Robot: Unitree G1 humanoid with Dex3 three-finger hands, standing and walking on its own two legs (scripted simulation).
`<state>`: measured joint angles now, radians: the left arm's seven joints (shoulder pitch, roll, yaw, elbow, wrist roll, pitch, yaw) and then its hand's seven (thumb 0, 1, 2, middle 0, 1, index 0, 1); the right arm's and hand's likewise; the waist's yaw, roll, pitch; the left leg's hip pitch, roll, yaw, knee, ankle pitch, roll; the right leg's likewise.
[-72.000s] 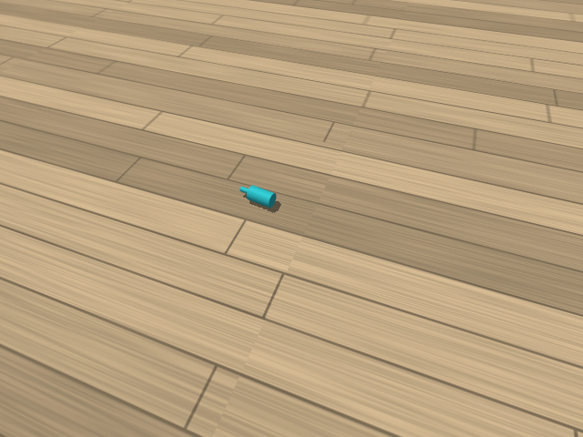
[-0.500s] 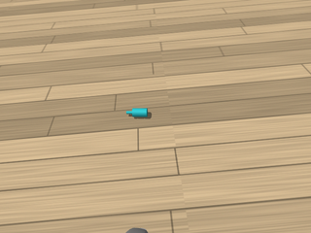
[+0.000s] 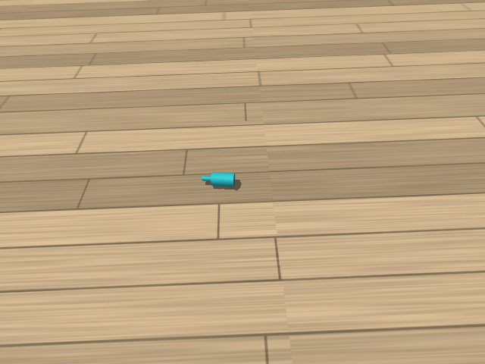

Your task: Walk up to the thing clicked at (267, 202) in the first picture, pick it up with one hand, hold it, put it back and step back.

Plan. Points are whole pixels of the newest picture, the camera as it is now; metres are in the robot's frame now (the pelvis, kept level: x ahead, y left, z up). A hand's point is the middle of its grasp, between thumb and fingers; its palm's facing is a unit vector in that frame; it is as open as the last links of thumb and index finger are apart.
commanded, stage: step back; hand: left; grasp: from above
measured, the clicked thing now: (218, 179) +1.11 +0.24 -0.73
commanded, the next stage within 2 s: stand in 0.42 s
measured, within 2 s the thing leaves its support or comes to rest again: neither
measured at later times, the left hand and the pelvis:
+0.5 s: hand out of the picture +0.13 +0.27 -0.14, palm faces -0.02 -0.93 -0.36, open 7.4 cm; pelvis +0.03 +0.02 +0.01, yaw -2 degrees
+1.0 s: hand out of the picture +0.10 +0.27 -0.14, palm faces -0.06 -0.94 -0.34, open 7.4 cm; pelvis +0.02 +0.02 +0.01, yaw -1 degrees
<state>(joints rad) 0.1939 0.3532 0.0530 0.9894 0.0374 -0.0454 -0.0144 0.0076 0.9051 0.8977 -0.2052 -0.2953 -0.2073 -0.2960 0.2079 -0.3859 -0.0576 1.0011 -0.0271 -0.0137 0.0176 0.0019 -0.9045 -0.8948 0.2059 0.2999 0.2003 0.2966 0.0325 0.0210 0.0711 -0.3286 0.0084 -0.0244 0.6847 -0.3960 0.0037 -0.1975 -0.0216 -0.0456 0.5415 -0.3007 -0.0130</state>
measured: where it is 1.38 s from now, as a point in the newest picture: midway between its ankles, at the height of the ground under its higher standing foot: outside the picture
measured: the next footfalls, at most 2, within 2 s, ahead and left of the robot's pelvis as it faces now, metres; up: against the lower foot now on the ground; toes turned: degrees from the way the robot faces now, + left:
none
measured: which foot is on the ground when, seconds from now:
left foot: down 0.00-1.00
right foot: down 0.00-1.00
